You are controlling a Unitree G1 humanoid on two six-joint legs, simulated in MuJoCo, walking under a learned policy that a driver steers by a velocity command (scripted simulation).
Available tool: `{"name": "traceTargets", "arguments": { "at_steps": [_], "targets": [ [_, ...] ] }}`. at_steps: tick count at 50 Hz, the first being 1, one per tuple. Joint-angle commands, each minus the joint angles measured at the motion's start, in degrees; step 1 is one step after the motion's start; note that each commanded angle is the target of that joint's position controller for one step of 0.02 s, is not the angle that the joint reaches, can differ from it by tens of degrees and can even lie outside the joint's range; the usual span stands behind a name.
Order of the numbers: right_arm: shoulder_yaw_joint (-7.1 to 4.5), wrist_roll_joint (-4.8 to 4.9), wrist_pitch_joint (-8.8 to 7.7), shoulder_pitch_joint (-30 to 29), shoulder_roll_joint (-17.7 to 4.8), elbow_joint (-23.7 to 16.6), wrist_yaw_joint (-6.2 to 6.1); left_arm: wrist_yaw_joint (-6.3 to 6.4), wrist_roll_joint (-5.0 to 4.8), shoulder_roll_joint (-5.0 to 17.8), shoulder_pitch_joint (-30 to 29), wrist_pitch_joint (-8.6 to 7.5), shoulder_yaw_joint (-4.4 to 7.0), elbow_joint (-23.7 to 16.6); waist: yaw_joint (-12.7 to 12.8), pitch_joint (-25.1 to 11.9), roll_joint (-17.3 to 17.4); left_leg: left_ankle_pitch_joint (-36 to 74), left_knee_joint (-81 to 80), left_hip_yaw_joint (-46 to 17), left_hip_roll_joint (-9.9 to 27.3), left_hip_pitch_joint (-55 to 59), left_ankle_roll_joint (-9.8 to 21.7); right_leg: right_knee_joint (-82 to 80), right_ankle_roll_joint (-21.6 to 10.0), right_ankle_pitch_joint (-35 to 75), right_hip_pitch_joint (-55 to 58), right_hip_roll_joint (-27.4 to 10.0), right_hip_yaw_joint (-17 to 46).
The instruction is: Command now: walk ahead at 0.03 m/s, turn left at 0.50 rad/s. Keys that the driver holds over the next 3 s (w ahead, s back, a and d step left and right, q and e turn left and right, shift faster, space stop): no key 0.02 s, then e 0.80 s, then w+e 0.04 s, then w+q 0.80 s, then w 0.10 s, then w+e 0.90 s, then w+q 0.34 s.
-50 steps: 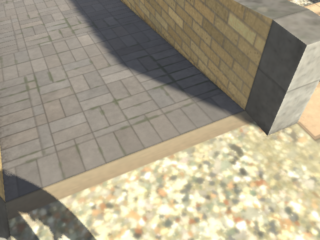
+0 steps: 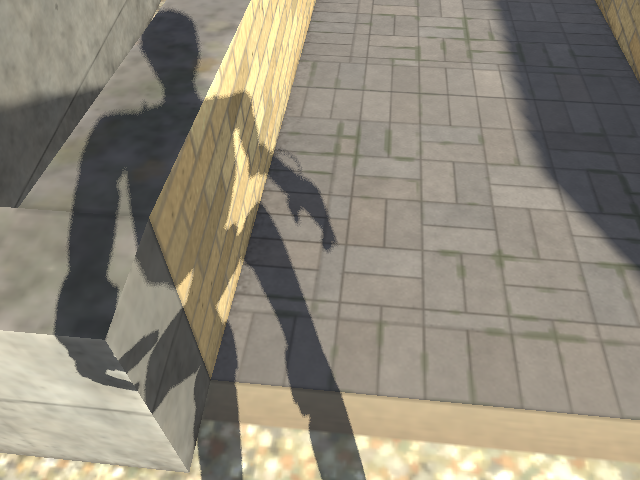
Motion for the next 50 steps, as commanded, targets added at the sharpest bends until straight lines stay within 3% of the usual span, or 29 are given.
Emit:
{"name": "traceTargets", "arguments": {
  "at_steps": [1, 3, 6, 8, 9, 10, 11, 12, 13, 14, 16, 17, 20, 21, 23, 27, 29, 30, 31, 32, 33, 34, 35, 36, 39, 41, 44, 47, 50],
  "targets": [
    [0.47, -0.13, -0.16, 4.3, -0.2, -3.5, -0.16, 0.63, -0.13, 7.8, 0.7, 0.29, 1.91, -2.6, -0.3, -8.0, -7.2, 0.8, -6.3, 1.7, 2.5, 0.3, -0.7, -9.9, -13.3, 7.0, 8.0, -14.7, 11.3],
    [1.44, -0.89, -0.81, 3.1, 0.9, -3.8, 0.08, 0.52, -0.36, 8.7, 0.8, 0.66, 2.15, -2.5, 0.0, -10.1, -6.9, 0.4, -13.8, 1.5, 3.3, 4.4, 0.3, -9.7, -14.2, 7.2, 8.1, -15.6, 11.5],
    [1.68, -1.05, -1.25, 3.8, 0.2, -2.0, 0.77, -0.54, -0.96, 8.1, 0.5, 1.00, 1.75, -2.2, 0.1, -10.0, -8.9, 4.2, -26.2, 3.1, 2.6, 12.0, 1.7, -9.6, -12.9, -1.2, 5.4, -14.1, 11.3],
    [1.44, -1.13, -1.44, 6.2, 0.5, 0.1, 1.28, -1.27, -1.83, 7.0, 0.6, 1.36, 1.17, -1.3, -2.0, -8.3, -8.9, 13.1, -40.8, 5.4, 0.7, 20.4, 3.5, -7.2, -10.0, -8.0, 1.6, -12.1, 10.3],
    [0.97, -1.31, -1.40, 5.6, -0.9, 0.1, 1.30, -1.54, -2.48, 6.3, 3.3, 1.37, 0.87, -0.2, -2.0, -7.0, -9.0, 14.0, -46.4, 5.2, 0.1, 24.1, 5.0, -5.7, -6.7, -10.9, -0.7, -10.2, 10.1],
    [0.35, -2.11, -1.32, 6.1, -4.0, -0.6, 0.98, -2.15, -2.17, 5.1, 5.2, 0.91, 0.44, 0.2, -1.7, -7.1, -6.4, 15.2, -47.8, -0.9, 6.0, 28.9, 7.2, -2.2, -2.4, -14.4, -4.9, -8.5, 9.9],
    [-0.76, -3.27, -1.00, 4.7, -9.4, -1.6, 0.25, -2.81, -1.40, 2.0, 5.7, 0.19, -0.16, -1.4, 0.9, -7.3, 6.7, 18.2, -49.7, -11.7, 17.5, 27.1, 12.4, 8.0, 2.3, -19.5, -8.8, -2.0, 2.7],
    [-1.13, -3.88, -1.21, 2.2, -9.0, -1.7, 0.32, -2.26, -2.02, 5.9, 1.5, -0.05, 1.11, -2.7, -1.3, -5.1, 12.6, 15.9, -53.9, -15.1, 22.3, 16.2, 18.4, 15.4, 3.3, -24.6, -7.3, -0.8, 2.1],
    [-0.90, -3.90, -2.18, 0.2, -7.5, -2.5, 0.21, -1.75, -2.45, 9.2, 0.2, 0.41, 2.36, -3.0, -1.8, -2.7, 11.0, 17.0, -54.7, -14.0, 21.1, 15.4, 19.3, 24.2, 3.6, -24.7, -8.7, -1.0, 3.6],
    [-0.84, -3.39, -3.06, -0.6, -6.4, -2.4, 0.02, -1.25, -2.69, 9.4, 1.8, 1.26, 3.08, -2.0, -1.4, -2.4, 10.1, 22.1, -54.0, -12.1, 20.2, 17.4, 18.8, 31.7, 4.1, -25.0, -12.4, -0.4, 4.6],
    [-0.41, -1.74, -4.15, -2.4, -4.1, -2.3, -0.42, -0.44, -2.20, 8.3, 6.4, 2.97, 3.62, -0.3, 0.1, -3.1, 7.3, 33.1, -51.7, -7.9, 19.2, 21.2, 17.3, 39.7, 5.1, -22.3, -16.2, -0.5, 8.1],
    [-0.26, -1.54, -4.16, -2.3, -3.2, -2.0, -0.65, -0.33, -2.26, 6.9, 7.4, 3.36, 3.43, -0.2, 0.6, -3.8, 5.8, 36.7, -51.0, -5.4, 18.5, 22.5, 16.7, 40.1, 5.6, -20.5, -16.7, -0.4, 7.8],
    [-0.55, -1.49, -3.29, -1.4, -2.8, -0.9, -1.44, -0.85, -2.36, 4.3, 4.2, 3.95, 2.72, -2.4, -0.9, -5.2, 6.1, 35.8, -50.3, -0.9, 17.8, 25.7, 16.0, 33.2, 7.2, -15.9, -16.2, -1.9, 4.5],
    [-0.82, -2.15, -2.88, -1.4, -3.8, -1.0, -1.47, -1.20, -2.14, 4.0, 4.2, 3.84, 2.53, -3.0, -1.3, -6.1, 7.2, 35.8, -50.0, 1.2, 17.3, 24.9, 15.7, 31.0, 7.4, -16.5, -12.6, -2.0, 3.2],
    [-1.55, -1.48, -2.36, -1.0, -5.8, -0.8, -2.06, -2.18, -2.02, 3.3, 2.3, 3.78, 2.04, -5.0, -2.2, -5.9, 7.5, 33.9, -49.8, 1.6, 18.6, 24.1, 15.8, 25.1, 7.0, -17.6, -9.5, -2.3, 1.2],
    [-2.21, -0.43, -2.22, -2.0, -8.1, -1.0, -2.02, -4.07, -2.31, 5.7, 3.0, 4.24, 2.86, -7.2, -1.9, -6.3, 8.7, 32.6, -47.0, 1.7, 20.6, 23.2, 14.6, 15.8, 3.9, -16.0, -3.3, -1.4, -1.6],
    [-2.09, 0.49, -2.19, -2.4, -7.6, -0.5, -1.85, -4.36, -2.14, 6.0, 7.0, 4.21, 3.52, -6.3, 0.5, -7.0, 6.9, 28.4, -41.2, 4.7, 18.8, 20.3, 11.0, 4.5, 0.9, -8.0, 5.1, 1.1, -3.6],
    [-1.70, -0.08, -2.34, 1.2, -5.9, 0.9, -1.45, -3.68, -2.14, 8.5, 10.0, 4.13, 4.69, -5.7, 0.9, -8.3, 2.2, 22.9, -33.6, 8.6, 16.0, 15.3, 7.1, 0.2, -1.1, 0.6, 13.3, 0.5, -0.2],
    [-0.45, -2.59, -2.90, 0.9, -2.1, -1.4, -0.78, -2.32, -1.79, 16.0, 12.6, 4.09, 6.72, -6.7, 0.6, -10.0, -14.1, 1.7, -13.1, 14.3, 9.0, -1.3, 1.0, -0.3, -7.4, 24.7, 25.2, -14.5, 20.5],
    [-0.13, -2.03, -3.67, -5.3, -1.7, -5.0, -0.93, -2.76, 0.02, 17.9, 13.0, 2.91, 6.42, -7.9, 3.2, -12.2, -17.9, -14.6, -0.7, 5.2, 1.7, -11.1, -0.7, -2.7, -19.7, 31.6, 23.8, -24.8, 35.6],
    [-1.17, -0.70, -3.79, -6.7, -5.1, -4.7, -0.80, -3.07, -0.15, 14.8, 12.3, 1.48, 5.54, -8.2, 4.0, -11.9, -9.6, -12.2, 5.1, 0.1, 3.1, -11.6, -0.2, -3.6, -19.5, 28.3, 22.9, -22.8, 31.6],
    [-1.46, -0.11, -3.56, -6.2, -5.8, -4.3, -0.80, -2.80, -0.76, 13.3, 8.8, 0.74, 5.06, -8.6, 1.8, -9.6, -7.4, -6.8, 5.2, -0.7, 3.9, -12.1, 0.6, -2.9, -16.0, 25.2, 20.8, -19.4, 26.2],
    [-1.66, -0.67, -3.19, -5.2, -5.9, -3.1, -1.29, -2.52, -1.82, 11.8, 5.6, 0.70, 4.70, -9.2, 0.5, -8.4, -4.2, -2.2, 2.7, -1.1, 4.6, -11.7, 0.5, -2.7, -12.7, 21.7, 18.9, -16.1, 22.7],
    [-1.94, -1.29, -2.85, -4.6, -6.5, -3.0, -1.73, -2.25, -2.59, 10.8, 3.6, 0.97, 4.24, -9.7, -0.5, -7.8, -5.2, 1.0, 0.6, -1.3, 4.9, -10.1, 0.3, -3.0, -11.2, 20.4, 16.7, -14.3, 21.1],
    [-1.56, -0.96, -2.84, -2.5, -4.2, -2.9, -1.18, -1.68, -2.08, 10.3, 4.0, 1.73, 4.01, -10.5, -1.4, -8.9, -7.1, 5.7, -3.1, -0.4, 2.9, -6.4, -0.4, -3.8, -11.1, 18.2, 15.0, -11.4, 19.5],
    [-1.36, -1.09, -2.91, -4.1, -4.0, -3.6, -1.16, -1.15, -2.03, 11.2, 5.3, 2.04, 4.32, -10.8, -0.4, -8.7, -7.3, 7.2, -8.3, -0.7, 2.5, -7.3, -0.8, -4.0, -11.0, 15.2, 16.3, -11.1, 21.0],
    [-1.23, -0.61, -3.47, -5.9, -4.0, -4.3, -0.21, -0.55, -2.51, 11.2, 6.8, 2.39, 4.31, -10.8, 1.3, -8.7, -8.5, 10.6, -17.3, -0.6, 3.0, -7.5, -1.0, -8.4, -11.1, -14.3, 16.5, -10.8, 24.7],
    [-0.69, -0.33, -4.95, -7.3, -3.4, -4.5, 1.14, -0.92, -1.48, 10.1, 8.1, 1.47, 3.55, -9.7, 2.9, -6.1, -10.2, 12.3, -24.5, 0.9, 4.3, -4.5, -0.1, -11.3, -11.0, -19.9, 14.6, -11.9, 25.5],
    [-0.40, 0.10, -6.47, -8.9, -3.3, -5.3, 2.27, -1.68, -1.19, 11.5, 9.8, 0.35, 3.64, -8.5, 4.5, -3.9, -8.8, 11.6, -29.0, 2.2, 4.4, -2.7, 2.3, -12.0, -11.4, -20.7, 14.0, -13.3, 25.3]
  ]
}}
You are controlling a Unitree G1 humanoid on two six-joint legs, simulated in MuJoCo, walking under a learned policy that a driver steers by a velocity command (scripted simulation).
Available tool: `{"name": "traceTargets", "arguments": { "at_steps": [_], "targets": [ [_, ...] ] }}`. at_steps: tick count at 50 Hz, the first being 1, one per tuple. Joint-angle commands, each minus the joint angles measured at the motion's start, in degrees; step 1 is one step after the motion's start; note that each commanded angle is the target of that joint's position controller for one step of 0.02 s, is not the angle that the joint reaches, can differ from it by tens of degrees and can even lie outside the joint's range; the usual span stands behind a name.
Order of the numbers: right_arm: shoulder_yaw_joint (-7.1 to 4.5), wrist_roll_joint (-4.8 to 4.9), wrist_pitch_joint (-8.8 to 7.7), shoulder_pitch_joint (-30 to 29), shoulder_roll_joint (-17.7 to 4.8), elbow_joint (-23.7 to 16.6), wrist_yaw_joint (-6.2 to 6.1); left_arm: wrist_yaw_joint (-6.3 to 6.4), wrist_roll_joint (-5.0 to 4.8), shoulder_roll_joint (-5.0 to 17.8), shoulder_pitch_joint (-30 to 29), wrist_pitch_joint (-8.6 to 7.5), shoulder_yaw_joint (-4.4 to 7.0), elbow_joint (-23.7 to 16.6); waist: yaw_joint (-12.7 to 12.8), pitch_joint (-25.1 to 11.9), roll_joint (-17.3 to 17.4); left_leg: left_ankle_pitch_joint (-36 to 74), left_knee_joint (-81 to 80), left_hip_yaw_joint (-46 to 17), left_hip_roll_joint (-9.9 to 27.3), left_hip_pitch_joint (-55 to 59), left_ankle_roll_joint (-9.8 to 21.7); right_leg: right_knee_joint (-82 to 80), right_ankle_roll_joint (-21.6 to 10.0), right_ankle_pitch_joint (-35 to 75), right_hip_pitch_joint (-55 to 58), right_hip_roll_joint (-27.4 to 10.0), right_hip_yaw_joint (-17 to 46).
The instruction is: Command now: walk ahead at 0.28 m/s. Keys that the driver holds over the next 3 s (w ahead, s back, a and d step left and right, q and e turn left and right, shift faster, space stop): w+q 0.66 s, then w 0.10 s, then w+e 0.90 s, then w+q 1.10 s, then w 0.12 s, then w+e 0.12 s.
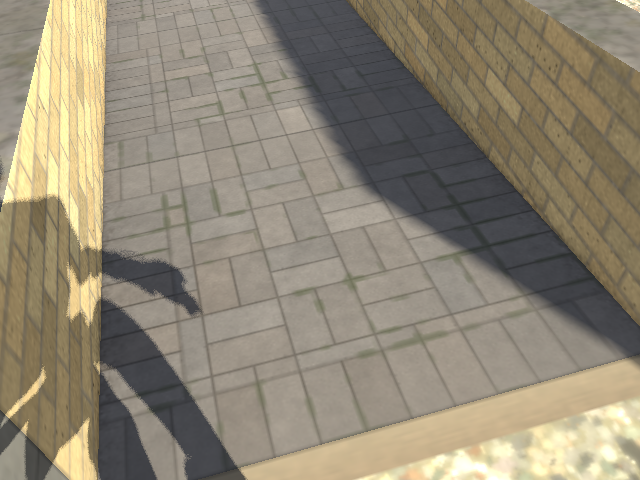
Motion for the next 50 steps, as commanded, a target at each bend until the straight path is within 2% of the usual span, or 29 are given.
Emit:
{"name": "traceTargets", "arguments": {
  "at_steps": [1, 6, 8, 9, 10, 11, 12, 13, 14, 16, 19, 22, 24, 28, 30, 31, 32, 33, 34, 35, 36, 37, 38, 39, 40, 42, 45, 47, 50],
  "targets": [
    [-0.51, 0.69, -2.58, -6.4, -4.6, -5.9, 1.08, -0.46, 0.31, 10.4, 3.1, -1.72, 2.80, -2.0, 3.8, 0.9, -8.2, -0.7, -4.0, 1.0, 0.9, -4.5, 2.3, -11.4, -9.5, -14.6, 5.9, -17.8, 16.1],
    [0.14, 1.41, -3.52, -5.5, -4.1, -6.8, 2.32, -1.54, -0.56, 10.8, 3.5, -2.47, 2.87, -1.1, 3.1, 3.1, -7.0, -3.0, -9.4, 2.9, 0.3, -0.4, 6.5, -11.0, -8.8, -15.2, 5.6, -18.8, 14.0],
    [0.32, 1.19, -3.64, -1.7, -3.5, -5.6, 2.54, -1.82, -1.12, 10.5, 2.2, -2.48, 2.78, -0.9, 0.2, 2.5, -5.8, 0.2, -14.4, 5.0, -1.3, 8.0, 8.0, -8.2, -7.2, -14.3, 1.9, -17.5, 10.4],
    [0.02, 1.12, -3.53, 1.8, -4.0, -4.4, 2.35, -1.88, -0.97, 9.4, 2.2, -2.58, 2.42, -0.8, -1.4, 1.5, -4.9, 0.2, -15.5, 5.2, -2.3, 13.9, 8.5, -5.1, -6.0, -12.5, -0.9, -16.1, 8.1],
    [-0.64, 1.66, -3.52, 7.7, -5.4, -3.0, 1.95, -1.82, -0.29, 7.3, 1.4, -2.89, 1.67, -1.1, -4.1, -0.6, -3.2, -0.4, -16.2, 1.8, -0.7, 22.1, 9.8, 1.6, -3.8, -8.1, -5.2, -13.7, 4.4],
    [-1.86, 1.21, -3.64, 14.0, -10.6, -2.4, 1.41, -1.81, 0.44, 3.6, -0.9, -3.64, 0.53, -3.3, -5.7, -2.9, 7.8, -5.6, -22.8, -15.4, 9.5, 30.8, 14.7, 20.7, 1.1, -5.2, -14.9, -6.5, -4.5],
    [-3.40, 0.62, -3.71, 17.9, -15.4, -2.2, 2.15, -1.53, 0.25, 5.7, -2.3, -5.23, 1.09, -6.3, -6.3, -2.0, 18.4, -11.7, -30.1, -37.9, 17.8, 37.8, 23.1, 36.0, 4.2, -18.6, -32.2, -1.0, -5.8],
    [-2.54, 0.41, -4.05, 17.0, -11.7, -2.7, 2.58, -1.63, -0.90, 8.7, -3.0, -6.31, 1.78, -6.1, -6.3, 0.5, 11.3, -14.6, -31.1, -38.6, 18.3, 38.5, 23.6, 42.3, 3.9, -19.1, -38.8, -4.0, -1.5],
    [-2.15, 0.26, -4.07, 15.0, -9.8, -3.8, 2.44, -1.88, -1.47, 9.1, -3.1, -7.02, 1.82, -5.4, -5.4, 2.5, 7.5, -12.3, -30.7, -33.1, 15.9, 37.4, 21.8, 43.5, 3.6, -13.5, -40.0, -6.2, -1.1],
    [-1.47, 0.12, -3.34, 11.7, -8.0, -5.3, 2.03, -2.02, 0.59, 8.3, -4.9, -7.32, 1.87, -5.2, -3.9, 3.7, 2.0, -1.5, -31.2, -26.0, 12.2, 33.4, 19.5, 38.9, 4.2, -5.7, -38.1, -8.0, -1.7],
    [-1.01, 0.35, -2.63, 11.4, -7.9, -5.0, 0.94, -2.20, 1.20, 6.6, -4.6, -6.53, 2.02, -4.2, -1.9, 3.2, 3.2, 14.5, -32.1, -18.7, 8.7, 27.6, 17.9, 32.2, 6.4, 0.0, -31.2, -7.5, -3.2],
    [-1.12, 0.42, -1.93, 12.8, -8.4, -3.6, -0.33, -2.39, 0.85, 4.7, -9.6, -6.06, 1.43, -4.7, -2.9, 4.3, 3.6, 18.4, -31.8, -13.4, 5.2, 22.2, 15.8, 21.3, 7.7, 9.3, -26.0, -5.5, -4.3],
    [-1.12, 0.53, -1.49, 14.4, -8.4, -2.8, -0.93, -3.08, 0.62, 3.4, -14.5, -6.30, 0.94, -5.4, -4.6, 5.1, 4.8, 16.5, -31.2, -12.7, 4.0, 19.4, 14.6, 13.7, 7.5, 14.8, -21.7, -3.7, -4.8],
    [-1.59, 1.32, -0.97, 16.4, -9.1, -1.3, -1.46, -3.87, -0.09, 5.1, -18.6, -6.75, 1.64, -6.3, -5.2, 5.6, 5.8, 14.2, -28.6, -17.3, 6.1, 21.2, 13.7, 7.1, 6.2, 15.6, -17.0, -2.6, -2.9],
    [-2.00, 1.26, -0.55, 15.3, -9.7, -1.3, -1.77, -3.74, -0.30, 6.6, -17.0, -7.02, 2.36, -6.0, -3.6, 5.1, 6.9, 18.7, -25.7, -19.3, 7.4, 23.8, 12.8, 5.7, 5.0, 11.8, -14.4, -2.8, -2.2],
    [-2.19, 1.06, -0.32, 14.2, -10.0, -1.6, -1.76, -3.45, -0.34, 7.7, -14.3, -7.14, 2.95, -5.5, -2.0, 3.7, 7.6, 26.1, -22.6, -19.5, 7.1, 24.4, 12.1, 5.0, 3.9, 8.9, -10.4, -2.1, -3.0],
    [-2.03, 0.98, -0.18, 12.7, -9.5, -2.2, -1.61, -2.99, -0.22, 9.0, -8.7, -7.27, 3.86, -4.3, 1.3, 0.0, 7.4, 34.9, -16.0, -18.1, 5.1, 23.6, 10.7, 2.7, 2.3, 9.4, -2.0, -1.6, -4.3],
    [-1.40, 0.45, -0.19, 11.0, -8.1, -3.6, -1.23, -2.48, 0.24, 11.1, 0.0, -7.29, 4.74, -2.9, 5.8, -7.3, 6.1, 34.2, -4.2, -16.6, 2.2, 18.0, 8.9, 3.8, -0.8, 10.2, 12.7, -6.1, -1.3],
    [0.22, -1.35, -0.59, 12.7, -3.3, -4.8, -1.03, -1.64, 0.72, 14.9, 10.0, -6.72, 5.23, -2.2, 7.8, -17.7, -3.9, 10.2, 13.6, -11.9, -2.9, 7.6, 7.0, 6.5, -4.6, 8.3, 30.3, -17.9, 11.3],
    [1.44, 1.46, -1.21, 25.3, 0.2, -3.5, -0.66, -2.70, 1.07, 15.0, 10.3, -6.61, 5.13, 0.2, 1.4, -25.0, -25.2, -21.8, 29.9, -9.8, -7.8, -10.4, 5.1, -0.7, -14.1, -0.6, 43.0, -29.7, 40.2],
    [0.21, 2.18, -1.22, 22.7, -6.3, -0.7, -0.82, -2.65, 0.23, 8.3, 9.1, -6.45, 4.07, -0.7, 3.7, -17.4, -14.4, -16.6, 35.4, -10.2, -3.2, -14.0, 4.5, -3.4, -12.2, -5.1, 36.3, -26.9, 38.0],
    [-0.49, 1.68, -1.16, 14.0, -9.0, -2.3, -0.65, -2.31, -0.12, 6.0, 5.9, -6.15, 3.48, -0.6, 4.8, -8.7, -7.2, -11.9, 35.3, -7.4, -1.6, -14.7, 4.1, -3.6, -10.3, 0.4, 27.4, -24.3, 26.3],
    [-0.44, 0.65, -1.24, 9.7, -8.5, -3.3, -0.69, -2.34, 0.42, 6.4, 3.7, -5.94, 3.20, -0.1, 3.5, -4.2, -1.1, -8.9, 33.3, -5.7, 0.4, -12.3, 4.0, -5.1, -9.7, 7.6, 18.6, -22.3, 20.6],
    [-0.44, -0.30, -1.52, 6.5, -7.3, -4.7, -0.40, -2.46, 0.88, 6.4, 2.8, -5.76, 3.14, 0.8, 2.2, -1.7, -0.8, -7.6, 30.4, -5.1, 1.5, -11.0, 4.1, -6.8, -10.3, 11.3, 12.9, -20.2, 17.9],
    [-0.22, -0.18, -1.61, 6.3, -5.9, -5.3, 0.02, -2.35, 0.99, 6.2, 2.1, -5.74, 2.90, 1.4, 0.3, -0.2, -2.8, -7.1, 27.8, -4.8, 3.1, -9.3, 4.4, -8.9, -10.3, 12.2, 9.4, -18.7, 15.7],
    [0.78, 0.06, -1.84, 6.1, -2.9, -5.8, 0.04, -2.21, -0.37, 4.7, 1.8, -5.58, 2.58, 2.5, -1.2, 1.3, -4.4, -7.9, 19.8, -3.6, 4.5, -8.9, 4.0, -11.7, -11.1, 11.2, 6.9, -16.9, 13.9],
    [2.14, -1.03, -2.65, 0.7, -1.3, -7.6, 0.59, -1.75, -1.32, 8.4, 1.7, -4.98, 3.78, 3.3, -0.6, 3.2, -4.3, -1.0, 5.2, -1.2, 4.7, -5.0, 2.7, -14.3, -11.2, 10.0, 1.0, -14.9, 9.1],
    [2.05, -0.86, -3.22, -1.8, -2.6, -7.8, 1.11, -1.79, -0.76, 10.2, 3.0, -4.58, 4.28, 3.9, 0.6, 3.5, -3.7, 8.5, -3.0, -0.1, 2.7, 1.1, 1.8, -14.0, -9.6, 8.9, -3.1, -13.0, 6.6],
    [1.26, -0.26, -4.08, -5.4, -4.8, -8.8, 1.81, -1.96, -1.78, 10.7, 6.5, -4.41, 4.36, 5.2, 1.9, 2.9, -4.2, 15.4, -9.6, -1.3, 1.3, 5.5, 1.8, -11.0, -7.6, 6.0, -1.6, -13.7, 8.1]
  ]
}}
Over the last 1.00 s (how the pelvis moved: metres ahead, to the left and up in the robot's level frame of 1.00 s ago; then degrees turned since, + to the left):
0.05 -0.02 0.01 -22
